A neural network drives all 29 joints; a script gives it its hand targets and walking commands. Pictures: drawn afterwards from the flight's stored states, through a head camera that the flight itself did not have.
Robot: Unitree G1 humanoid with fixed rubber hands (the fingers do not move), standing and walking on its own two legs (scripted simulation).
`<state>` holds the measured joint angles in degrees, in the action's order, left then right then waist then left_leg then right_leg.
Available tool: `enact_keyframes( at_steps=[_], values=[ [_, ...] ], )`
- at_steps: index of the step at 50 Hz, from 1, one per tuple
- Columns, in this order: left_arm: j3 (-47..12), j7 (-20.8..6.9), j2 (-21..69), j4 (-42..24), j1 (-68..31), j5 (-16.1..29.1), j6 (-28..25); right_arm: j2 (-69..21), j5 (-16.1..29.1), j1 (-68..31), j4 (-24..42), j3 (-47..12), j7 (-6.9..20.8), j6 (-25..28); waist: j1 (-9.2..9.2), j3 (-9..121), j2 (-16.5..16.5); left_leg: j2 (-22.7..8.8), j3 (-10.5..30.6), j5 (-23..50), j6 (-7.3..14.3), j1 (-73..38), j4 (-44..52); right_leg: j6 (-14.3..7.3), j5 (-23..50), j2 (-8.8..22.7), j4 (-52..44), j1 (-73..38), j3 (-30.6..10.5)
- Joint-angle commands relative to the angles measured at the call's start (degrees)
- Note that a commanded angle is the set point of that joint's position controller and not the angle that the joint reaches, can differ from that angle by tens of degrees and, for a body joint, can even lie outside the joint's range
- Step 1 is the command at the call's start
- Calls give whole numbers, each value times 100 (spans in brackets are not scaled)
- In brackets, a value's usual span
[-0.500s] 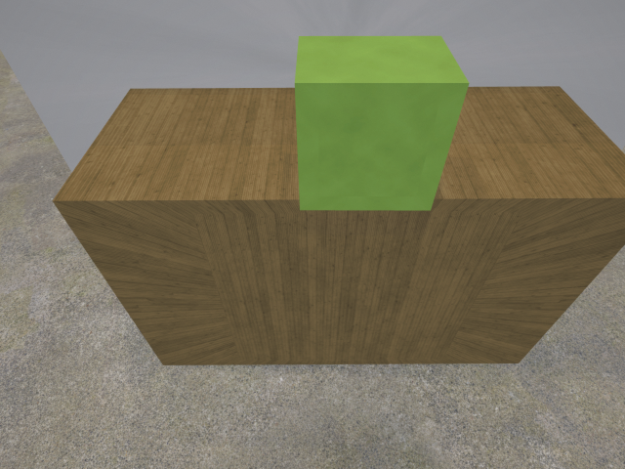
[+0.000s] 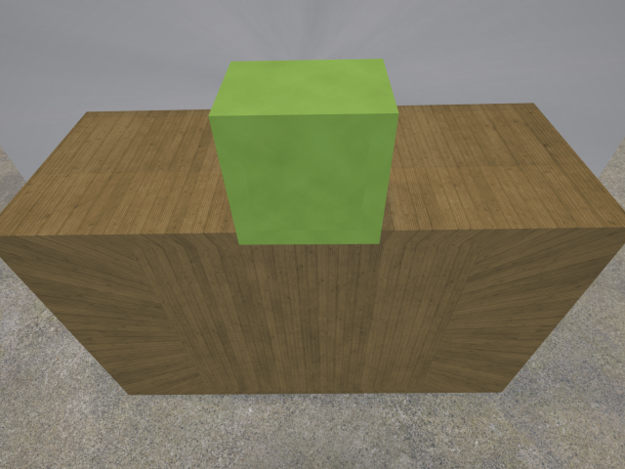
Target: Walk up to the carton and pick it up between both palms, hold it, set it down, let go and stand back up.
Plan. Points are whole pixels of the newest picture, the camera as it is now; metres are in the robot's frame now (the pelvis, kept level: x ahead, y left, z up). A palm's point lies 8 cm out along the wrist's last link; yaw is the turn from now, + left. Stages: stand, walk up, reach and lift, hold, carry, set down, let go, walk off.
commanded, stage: walk up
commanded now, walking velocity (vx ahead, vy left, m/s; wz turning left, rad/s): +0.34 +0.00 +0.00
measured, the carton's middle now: (307, 155) +0.59 +0.02 +0.10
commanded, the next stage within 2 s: none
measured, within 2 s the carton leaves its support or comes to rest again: neither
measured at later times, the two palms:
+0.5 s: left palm out of the picture +0.10 +0.21 -0.15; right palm (440, 391) +0.29 -0.18 -0.14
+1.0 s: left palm (188, 462) +0.20 +0.20 -0.14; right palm (466, 451) +0.20 -0.20 -0.14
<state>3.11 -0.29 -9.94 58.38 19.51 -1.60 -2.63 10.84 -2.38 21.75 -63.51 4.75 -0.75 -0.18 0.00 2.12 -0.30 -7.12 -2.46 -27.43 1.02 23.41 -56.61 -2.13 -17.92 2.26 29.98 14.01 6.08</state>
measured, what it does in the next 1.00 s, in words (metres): walks ahead: left foot, then right foot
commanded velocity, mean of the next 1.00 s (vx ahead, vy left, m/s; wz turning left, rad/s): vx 0.10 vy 0.00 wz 0.00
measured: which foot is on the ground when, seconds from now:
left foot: up 0.00-0.38, down 0.40-1.00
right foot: down 0.00-0.42, up 0.44-0.78, down 0.80-1.00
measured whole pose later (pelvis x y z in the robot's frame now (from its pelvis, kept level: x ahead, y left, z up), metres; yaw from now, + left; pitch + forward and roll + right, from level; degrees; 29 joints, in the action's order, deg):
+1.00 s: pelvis +0.23 +0.00 +0.01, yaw +0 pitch -2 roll +0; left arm -0.7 2.2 -5.3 66.1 19.3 -0.2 -0.9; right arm 6.9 -0.6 17.1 -65.0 0.0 -1.1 0.4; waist 1.4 -1.2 -0.4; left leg 0.6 -8.8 -9.2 3.8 11.1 -21.5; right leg -1.1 -13.4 0.1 23.2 8.3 3.4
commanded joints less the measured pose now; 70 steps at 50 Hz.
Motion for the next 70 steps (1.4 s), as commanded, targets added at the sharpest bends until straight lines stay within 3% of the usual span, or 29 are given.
enact_keyframes(
  at_steps=[1, 5, 8, 14, 17, 18, 19, 20, 21, 22, 23, 25, 27, 30, 34, 38, 41, 42, 43, 45, 50, 62, 63, 64, 65, 66, 68, 69, 70],
  values=[
    [32, 26, -713, -110, 644, -68, -170, -112, 25, -125, 334, -33, 250, 311, -30, -963, -346, -160, 191, 1380, 17, 1670, -914, 7, 358, 1748, -2178, -706, -2071],
    [-135, 20, -344, 259, 1007, -2, -331, -7, 96, -36, 344, -17, 236, 198, 164, -678, 775, 95, -204, 1819, -53, 1503, -800, -11, 2851, 1198, -1727, -976, -798],
    [-283, 110, -77, 548, 1558, 12, -343, -27, 83, -988, 690, -63, 235, 165, -92, -931, 835, 221, -391, 1859, -152, 1705, -138, -129, 4383, 1206, -1557, -1159, -685],
    [-307, 216, -240, 748, 1678, -15, -321, -146, 187, -1915, 926, -207, 185, 265, -306, -841, 1062, 603, -735, 1742, -95, 973, 1931, -285, 4961, 1109, -1096, -1667, -457],
    [-250, 235, -390, 867, 1676, 38, -323, 18, 210, -1339, 714, -168, 97, 341, -56, -491, 1086, 846, -738, 1861, 128, -207, 2669, -226, 5614, 1161, -351, -1718, -529],
    [-228, 231, -442, 865, 1505, 112, -318, 101, 203, -682, 498, -123, 72, 413, 313, -189, 839, 828, -732, 2616, 212, -1113, 3238, -109, 5311, 1030, 297, -1531, -377],
    [-235, 223, -404, 794, 1376, 181, -340, 396, 144, 99, 247, -26, 33, 483, 608, 330, 557, 344, -423, 3501, 327, -2396, 3096, 26, 4095, 827, 1038, -842, -252],
    [-313, 225, -87, 662, 1580, 251, -323, 842, 36, 907, 113, 94, 0, 491, 727, 1030, -257, -959, 888, 4264, 598, -4073, 2675, 148, 1317, 529, 2322, 572, -35],
    [-382, 297, 463, 894, 2179, 645, -136, 834, 102, 446, 184, -6, -69, 459, 452, 1218, -864, -2118, 1953, 9533, 1834, -4102, 2690, 340, -1977, -336, 3390, 990, -89],
    [-274, 330, 117, 921, 1912, 464, 7, 435, 350, 421, 171, -94, -48, 442, 439, 1362, -469, -2008, 1655, 9512, 2027, -2979, 2978, 325, -1947, -58, 3422, 115, -542],
    [-224, 297, 46, 754, 1345, 288, 24, 253, 324, 43, 243, -198, 0, 466, 327, 613, -302, -1567, 1097, 9421, 1700, -2272, 3239, 252, -1946, -64, 3327, 154, -681],
    [-291, 221, 526, 725, 1063, 22, 113, 42, 216, -562, 314, -334, -119, 456, -30, -218, -353, -981, 471, 7602, 1217, -1440, 3572, 200, -1353, 93, 2822, 219, -724],
    [-277, 213, 527, 798, 1199, -55, 240, -62, 234, -793, 340, -373, -197, 403, -242, -291, -435, -598, 158, 6622, 1006, -1263, 3749, 199, -860, 40, 2398, 29, -634],
    [-214, 263, 443, 844, 1318, 25, 401, -71, 210, -702, 370, -402, -157, 421, -366, -11, -401, -586, -21, 6081, 1034, -1186, 3827, 228, -553, -37, 1975, -134, -520],
    [-206, 296, 254, 535, 491, -17, 555, 177, 119, -778, 352, -371, -114, 251, -155, -342, -825, -471, 249, 2311, 1003, -370, 4317, 154, -325, 38, 1270, -221, -477],
    [-219, 266, 142, 556, 423, -8, 460, 366, 193, -898, 380, -337, -108, 116, -227, -544, -203, -580, 692, 565, 912, 6, 4419, 62, 357, 22, 187, -643, -344],
    [-251, 290, -84, 546, 450, -52, 249, 221, 219, -472, 256, -346, -81, 93, -16, -655, 603, -180, 534, 617, 379, -129, 4039, -41, 789, 652, -1062, -780, -1121],
    [-253, 302, -190, 563, 193, 69, 218, -134, 262, -154, 167, -409, -56, 75, 270, -810, 1179, 227, 167, 1226, 247, -606, 4004, -151, 429, 765, -1280, -130, -1331],
    [-277, 272, -81, 560, 5, 125, 186, -223, 217, -140, 65, -452, -60, 65, 238, -870, 1341, 226, 113, 1633, 173, -1483, 3794, -129, -258, 756, -1656, 672, -1444],
    [-330, 263, 44, 547, -18, 137, 85, 27, 196, -177, 17, -386, -50, 81, 254, -677, 730, 168, 164, 2004, 194, -1833, 3686, 16, 26, 607, -1761, 517, -1232],
    [-304, 262, -14, 665, 339, 131, 91, -111, 190, -30, -168, -448, -56, 123, 116, -737, -63, 119, 224, 1619, 157, -1379, 3935, -76, 369, 463, -1457, -15, -1046],
    [-375, 261, 189, 832, 598, 115, 85, -179, 199, 268, -354, -481, -122, 153, 66, -795, 78, 63, 281, 1741, 173, -1312, 3904, -75, 691, 390, -1333, -121, -905],
    [55, 326, -1001, 739, 210, 192, 301, 709, -25, 13, 224, -202, -242, 163, 480, -1433, 1018, -1064, 940, 4309, 368, -1386, 3275, 250, 1194, 146, 72, 885, -315],
    [28, 329, -733, 565, 230, 187, 404, 1093, -23, 656, 58, -109, -327, 129, 517, -804, 83, -1951, 1839, 6225, 932, -2059, 3372, 410, -408, -131, 1066, 1407, -23],
    [46, 297, -544, 529, 354, 117, 525, 1105, 12, 953, 2, -81, -422, 87, 547, -320, -482, -2628, 2259, 6865, 1565, -2001, 3473, 425, -1792, -143, 2570, 1432, -152],
    [48, 266, -407, 420, 262, 57, 614, 1101, 74, 958, 40, -22, -476, 71, 466, -34, -452, -2681, 2054, 6114, 1714, -1677, 3625, 466, -1825, -64, 3501, 1316, -446],
    [45, 161, -103, 159, -303, -70, 654, 911, 63, 362, 253, 47, -510, -10, 363, -58, -367, -1803, 1165, 3862, 1227, -917, 3837, 462, -1122, -36, 4213, 1308, -945],
    [-80, 138, 320, -44, -438, 88, 576, 611, 193, -679, 478, -57, -519, -59, -173, -273, -1396, -728, 28, 3329, 860, 146, 3710, 424, -810, 46, 3862, 591, -770],
    [-28, 130, 98, -51, -326, 73, 543, 477, 145, -1108, 665, -88, -485, -93, -251, -224, -1528, -426, -218, 3151, 642, 215, 3602, 460, -497, -144, 3629, 569, -522]
  ],
)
